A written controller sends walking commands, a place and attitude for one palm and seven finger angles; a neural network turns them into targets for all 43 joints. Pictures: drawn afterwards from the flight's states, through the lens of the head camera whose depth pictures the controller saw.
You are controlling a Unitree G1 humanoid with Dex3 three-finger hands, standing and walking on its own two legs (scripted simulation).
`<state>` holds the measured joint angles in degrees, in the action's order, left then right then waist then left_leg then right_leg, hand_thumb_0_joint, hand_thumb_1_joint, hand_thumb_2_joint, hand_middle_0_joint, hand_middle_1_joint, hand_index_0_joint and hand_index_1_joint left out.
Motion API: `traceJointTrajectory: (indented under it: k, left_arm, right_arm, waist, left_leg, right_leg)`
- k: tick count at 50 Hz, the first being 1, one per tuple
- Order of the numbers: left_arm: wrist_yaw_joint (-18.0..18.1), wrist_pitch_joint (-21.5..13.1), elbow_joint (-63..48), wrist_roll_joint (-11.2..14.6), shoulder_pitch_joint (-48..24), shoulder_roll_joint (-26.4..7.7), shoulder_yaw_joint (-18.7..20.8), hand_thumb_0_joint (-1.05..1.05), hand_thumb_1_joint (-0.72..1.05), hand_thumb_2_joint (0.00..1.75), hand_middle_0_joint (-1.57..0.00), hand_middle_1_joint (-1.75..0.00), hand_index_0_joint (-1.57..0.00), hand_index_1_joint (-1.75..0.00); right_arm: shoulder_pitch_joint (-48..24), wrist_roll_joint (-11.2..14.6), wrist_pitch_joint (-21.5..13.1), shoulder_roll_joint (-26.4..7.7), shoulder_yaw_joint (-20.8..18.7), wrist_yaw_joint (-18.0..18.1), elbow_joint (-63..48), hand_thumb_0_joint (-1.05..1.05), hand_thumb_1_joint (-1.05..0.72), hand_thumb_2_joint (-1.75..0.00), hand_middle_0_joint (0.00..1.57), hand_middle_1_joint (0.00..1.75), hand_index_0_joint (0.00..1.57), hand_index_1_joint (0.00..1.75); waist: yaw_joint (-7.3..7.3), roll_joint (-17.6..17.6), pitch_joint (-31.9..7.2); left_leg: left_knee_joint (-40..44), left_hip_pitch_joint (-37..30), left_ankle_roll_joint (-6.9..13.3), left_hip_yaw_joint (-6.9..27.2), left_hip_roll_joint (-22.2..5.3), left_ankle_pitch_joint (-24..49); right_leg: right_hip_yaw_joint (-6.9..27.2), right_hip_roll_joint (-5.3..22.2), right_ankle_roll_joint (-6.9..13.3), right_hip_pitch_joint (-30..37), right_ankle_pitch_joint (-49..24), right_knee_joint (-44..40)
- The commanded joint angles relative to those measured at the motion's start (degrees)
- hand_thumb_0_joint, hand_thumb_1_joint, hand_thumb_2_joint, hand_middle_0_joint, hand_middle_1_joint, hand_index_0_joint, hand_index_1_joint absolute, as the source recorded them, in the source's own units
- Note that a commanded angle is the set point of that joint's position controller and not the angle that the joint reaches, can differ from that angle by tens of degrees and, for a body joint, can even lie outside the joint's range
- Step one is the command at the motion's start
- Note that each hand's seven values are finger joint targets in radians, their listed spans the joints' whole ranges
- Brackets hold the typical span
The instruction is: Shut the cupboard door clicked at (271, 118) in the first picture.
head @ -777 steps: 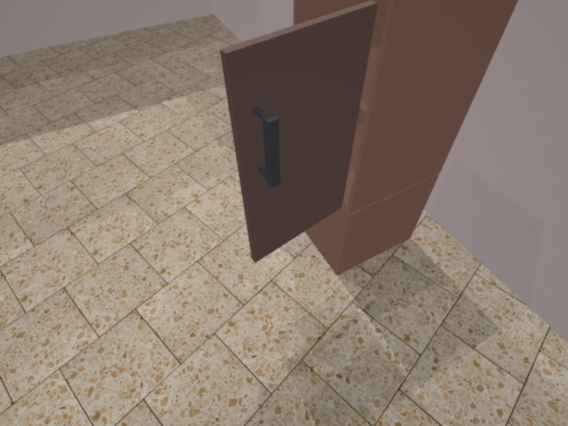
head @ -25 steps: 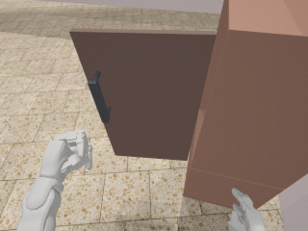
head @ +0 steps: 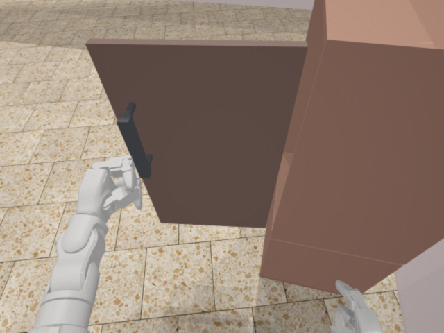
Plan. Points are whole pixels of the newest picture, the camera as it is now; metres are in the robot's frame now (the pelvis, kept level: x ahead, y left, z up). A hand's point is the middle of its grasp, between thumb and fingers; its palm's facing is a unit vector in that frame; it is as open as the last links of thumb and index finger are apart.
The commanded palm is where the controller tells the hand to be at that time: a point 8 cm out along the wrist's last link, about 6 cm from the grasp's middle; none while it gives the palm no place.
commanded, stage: bring the fist close to the handle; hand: left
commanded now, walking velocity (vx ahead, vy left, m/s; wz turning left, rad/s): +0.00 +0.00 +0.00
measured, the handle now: (138, 142) +0.45 +0.19 +0.09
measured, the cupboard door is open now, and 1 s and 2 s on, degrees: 99 98 76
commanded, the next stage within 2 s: push the door shut along its arc in 0.62 s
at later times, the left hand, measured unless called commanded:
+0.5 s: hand (140, 175) +0.36 +0.17 +0.09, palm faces +0.00 -1.00 -0.02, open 3.1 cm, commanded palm +0.33 +0.22 +0.09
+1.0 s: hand (140, 166) +0.38 +0.17 +0.10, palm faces -0.08 -1.00 -0.02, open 3.1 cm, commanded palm +0.37 +0.22 +0.09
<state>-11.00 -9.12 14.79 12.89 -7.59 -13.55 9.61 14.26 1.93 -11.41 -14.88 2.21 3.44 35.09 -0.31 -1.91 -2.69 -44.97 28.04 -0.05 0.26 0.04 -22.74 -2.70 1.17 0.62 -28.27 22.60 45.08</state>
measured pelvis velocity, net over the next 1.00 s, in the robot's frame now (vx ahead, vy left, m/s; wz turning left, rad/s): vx -0.01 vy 0.00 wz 0.00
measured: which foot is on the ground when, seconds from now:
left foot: down 0.00-1.00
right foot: down 0.00-1.00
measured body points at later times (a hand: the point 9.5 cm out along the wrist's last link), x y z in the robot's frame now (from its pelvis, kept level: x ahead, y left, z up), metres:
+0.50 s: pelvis +0.00 +0.00 +0.00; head +0.04 -0.02 +0.45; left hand +0.36 +0.22 +0.10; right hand +0.13 -0.25 -0.10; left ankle +0.00 +0.12 -0.71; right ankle +0.00 -0.11 -0.71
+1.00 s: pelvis -0.01 +0.00 +0.00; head +0.03 -0.01 +0.45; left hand +0.38 +0.22 +0.10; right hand +0.13 -0.25 -0.10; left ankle +0.00 +0.12 -0.71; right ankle +0.00 -0.11 -0.71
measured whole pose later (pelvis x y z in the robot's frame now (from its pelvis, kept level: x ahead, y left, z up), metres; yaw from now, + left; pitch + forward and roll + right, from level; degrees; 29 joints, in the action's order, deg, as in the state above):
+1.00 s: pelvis -0.01 +0.00 +0.00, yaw +0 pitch +7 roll +0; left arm -15.2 -13.6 36.5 12.5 -25.1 -16.4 11.4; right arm 14.6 2.2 -6.9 -15.3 2.1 3.6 36.0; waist -1.6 -1.6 -2.8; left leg -45.1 30.2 0.2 0.2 0.1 -21.7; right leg -2.6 1.2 0.4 -30.2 21.3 44.7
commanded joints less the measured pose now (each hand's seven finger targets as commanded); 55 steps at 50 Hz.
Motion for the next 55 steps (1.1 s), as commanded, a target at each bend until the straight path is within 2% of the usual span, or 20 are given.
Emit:
traceJointTrajectory:
  k: [1,3,7,8,11,15,17,18,26,31,33,36,38,41,44,46,48,52,53,55]
  left_arm:
    - [0.22,-4.09,-9.28,0.58,-18.72,-7.79,2.98,0.00,0.90,0.90,-1.30,-1.50,-1.30,-1.50]
    - [0.39,-4.02,-6.20,0.38,-19.28,-9.60,4.26,0.00,0.90,0.90,-1.30,-1.50,-1.30,-1.50]
    - [0.83,-4.55,-4.65,0.00,-22.26,-8.57,3.93,0.00,0.90,0.90,-1.30,-1.50,-1.30,-1.50]
    - [1.10,-4.65,-3.33,-0.07,-22.23,-9.86,4.81,0.00,0.90,0.90,-1.30,-1.50,-1.30,-1.50]
    - [1.28,-5.39,-1.47,-0.62,-27.59,-9.61,4.09,0.00,0.90,0.90,-1.30,-1.50,-1.30,-1.50]
    - [1.20,-6.85,-3.16,-0.46,-24.17,-10.50,5.64,0.00,0.90,0.90,-1.30,-1.50,-1.30,-1.50]
    - [0.82,-6.87,-2.24,-0.05,-23.57,-9.44,5.00,0.00,0.90,0.90,-1.30,-1.50,-1.30,-1.50]
    - [0.88,-6.85,-0.31,0.09,-22.38,-11.57,6.94,0.00,0.90,0.90,-1.30,-1.50,-1.30,-1.50]
    - [-0.13,-8.06,-4.00,0.64,-24.76,-10.46,5.67,0.00,0.90,0.90,-1.30,-1.50,-1.30,-1.50]
    - [-0.73,-7.76,-1.11,0.93,-24.98,-9.79,4.82,0.00,0.90,0.90,-1.30,-1.50,-1.30,-1.50]
    - [-0.61,-7.54,1.63,0.74,-26.60,-13.06,7.16,0.00,0.90,0.90,-1.30,-1.50,-1.30,-1.50]
    - [-1.09,-8.02,-1.63,0.79,-26.83,-10.77,5.45,0.00,0.90,0.90,-1.30,-1.50,-1.30,-1.50]
    - [-1.47,-8.10,0.36,0.79,-26.99,-12.78,6.30,0.00,0.90,0.90,-1.30,-1.50,-1.30,-1.50]
    - [-2.74,-8.28,2.82,0.60,-34.69,-11.24,3.74,0.00,0.90,0.90,-1.30,-1.50,-1.30,-1.50]
    - [-3.32,-8.08,6.08,0.43,-37.20,-12.91,4.49,0.00,0.90,0.90,-1.30,-1.50,-1.30,-1.50]
    - [-3.93,-7.83,7.73,0.41,-41.04,-10.46,1.98,0.00,0.90,0.90,-1.30,-1.50,-1.30,-1.50]
    - [-4.03,-7.46,12.99,0.37,-40.17,-14.34,5.35,0.00,0.90,0.90,-1.30,-1.50,-1.30,-1.50]
    - [-5.88,-8.16,15.29,0.45,-45.52,-14.07,4.48,0.00,0.90,0.90,-1.30,-1.50,-1.30,-1.50]
    - [-6.15,-8.36,16.58,0.38,-46.79,-15.36,4.98,0.00,0.90,0.90,-1.30,-1.50,-1.30,-1.50]
    - [-7.09,-8.71,18.21,0.24,-52.60,-12.70,1.97,0.00,0.90,0.90,-1.30,-1.50,-1.30,-1.50]
  right_arm:
    - [-1.81,0.04,-2.34,-6.49,-2.90,0.58,-8.06,0.00,-0.90,-0.90,0.20,0.30,0.20,0.30]
    - [-1.22,-0.01,-1.65,-6.91,-2.97,0.46,-7.69,0.00,-0.90,-0.90,0.20,0.30,0.20,0.30]
    - [-0.85,0.05,-0.77,-6.70,-3.25,0.05,-7.73,0.00,-0.90,-0.90,0.20,0.30,0.20,0.30]
    - [-0.59,-0.04,-0.49,-6.99,-3.34,0.11,-7.62,0.00,-0.90,-0.90,0.20,0.30,0.20,0.30]
    - [-0.57,0.12,0.31,-6.82,-3.24,0.01,-7.20,0.00,-0.90,-0.90,0.20,0.30,0.20,0.30]
    - [-0.36,-0.06,0.71,-6.63,-3.61,-0.29,-8.00,0.00,-0.90,-0.90,0.20,0.30,0.20,0.30]
    - [-0.29,0.06,0.87,-6.54,-3.58,-0.43,-7.85,0.00,-0.90,-0.90,0.20,0.30,0.20,0.30]
    - [0.25,-0.09,1.17,-6.99,-3.75,-0.30,-7.57,0.00,-0.90,-0.90,0.20,0.30,0.20,0.30]
    - [-0.71,0.22,1.57,-6.74,-3.84,0.05,-7.92,0.00,-0.90,-0.90,0.20,0.30,0.20,0.30]
    - [-0.96,0.32,1.43,-6.94,-3.65,0.35,-7.23,0.00,-0.90,-0.90,0.20,0.30,0.20,0.30]
    - [-0.74,0.16,1.83,-7.48,-3.59,0.67,-6.76,0.00,-0.90,-0.90,0.20,0.30,0.20,0.30]
    - [-1.79,0.27,1.51,-6.65,-3.44,0.50,-7.92,0.00,-0.90,-0.90,0.20,0.30,0.20,0.30]
    - [-0.99,0.08,1.66,-7.28,-3.44,0.72,-7.42,0.00,-0.90,-0.90,0.20,0.30,0.20,0.30]
    - [-1.22,0.41,1.74,-7.18,-3.11,0.87,-6.72,0.00,-0.90,-0.90,0.20,0.30,0.20,0.30]
    - [-0.58,0.41,1.80,-7.72,-3.34,1.14,-6.48,0.00,-0.90,-0.90,0.20,0.30,0.20,0.30]
    - [-0.17,0.48,1.72,-7.58,-3.12,1.08,-6.11,0.00,-0.90,-0.90,0.20,0.30,0.20,0.30]
    - [1.00,0.19,2.30,-8.40,-3.17,1.09,-5.63,0.00,-0.90,-0.90,0.20,0.30,0.20,0.30]
    - [1.59,0.33,2.69,-8.31,-3.25,0.95,-5.44,0.00,-0.90,-0.90,0.20,0.30,0.20,0.30]
    - [2.31,0.27,2.95,-8.67,-3.29,1.06,-5.13,0.00,-0.90,-0.90,0.20,0.30,0.20,0.30]
    - [2.42,0.45,2.99,-8.40,-3.22,1.00,-4.69,0.00,-0.90,-0.90,0.20,0.30,0.20,0.30]
  waist:
    - [-0.13,0.62,-16.30]
    - [-0.27,3.24,-15.43]
    - [-0.22,1.57,-16.25]
    - [-0.42,4.09,-16.02]
    - [-1.06,1.28,-15.31]
    - [0.56,0.67,-19.73]
    - [0.07,0.99,-18.16]
    - [-0.05,5.16,-17.16]
    - [-0.68,0.84,-16.67]
    - [-1.44,2.53,-14.31]
    - [-1.57,5.34,-12.95]
    - [-0.30,-0.93,-16.85]
    - [-1.33,3.01,-16.50]
    - [-2.77,0.31,-13.83]
    - [-2.70,1.38,-15.51]
    - [-3.36,-0.26,-16.05]
    - [-2.95,3.61,-15.53]
    - [-3.55,1.01,-16.90]
    - [-4.14,3.44,-16.93]
    - [-5.42,0.65,-16.37]
  left_leg:
    - [6.32,-6.61,0.95,0.27,0.64,16.41]
    - [6.15,-5.54,1.11,0.31,0.45,16.72]
    - [6.33,-6.32,0.89,-0.08,0.50,17.86]
    - [6.01,-5.47,1.21,-0.12,0.39,17.48]
    - [6.34,-5.38,1.06,-0.43,0.52,15.92]
    - [6.32,-6.92,1.09,-0.67,0.50,19.74]
    - [6.33,-6.49,1.06,-0.92,0.53,19.41]
    - [6.23,-4.96,1.36,-0.86,0.39,18.65]
    - [6.87,-6.18,1.32,-1.05,0.58,16.50]
    - [6.89,-4.94,1.38,-0.85,0.68,13.33]
    - [6.97,-3.29,1.63,-0.59,0.64,11.05]
    - [7.18,-6.19,1.27,-0.58,0.82,13.75]
    - [6.63,-5.21,1.55,-0.45,0.55,13.57]
    - [6.73,-5.02,1.32,-0.14,0.62,11.33]
    - [6.53,-5.28,1.35,0.46,0.47,10.75]
    - [6.46,-6.15,1.13,0.87,0.58,10.93]
    - [6.14,-4.04,1.37,1.03,0.56,11.12]
    - [5.42,-3.94,1.25,0.74,0.73,11.04]
    - [5.22,-3.12,1.44,1.01,0.57,10.95]
    - [4.94,-3.37,1.40,1.07,0.66,9.18]
  right_leg:
    - [0.47,-1.07,0.46,7.89,-19.33,-5.74]
    - [0.59,-1.04,0.29,8.13,-19.93,-5.97]
    - [0.53,-1.10,0.42,7.88,-21.44,-5.74]
    - [0.82,-1.06,0.16,8.32,-21.24,-6.07]
    - [1.08,-1.06,0.30,6.93,-20.02,-6.18]
    - [1.25,-1.02,0.54,10.50,-24.08,-5.51]
    - [1.10,-1.21,0.41,9.77,-24.42,-5.82]
    - [1.34,-1.18,0.09,10.63,-24.12,-6.23]
    - [1.58,-1.29,0.23,9.22,-21.95,-6.86]
    - [1.68,-1.22,-0.03,7.51,-18.79,-7.68]
    - [2.27,-0.94,-0.24,7.53,-15.46,-8.52]
    - [1.78,-1.03,0.54,8.71,-18.32,-7.24]
    - [1.87,-1.04,0.12,8.79,-18.32,-7.42]
    - [1.79,-1.17,0.32,5.35,-16.03,-7.46]
    - [1.62,-1.18,0.46,5.02,-14.56,-7.24]
    - [1.06,-1.30,0.68,3.50,-14.60,-6.67]
    - [1.24,-1.28,0.56,4.51,-14.67,-6.78]
    - [1.66,-1.24,0.67,3.33,-15.07,-6.17]
    - [1.44,-1.24,0.57,3.63,-14.73,-6.11]
    - [1.49,-1.30,0.54,0.46,-12.93,-5.96]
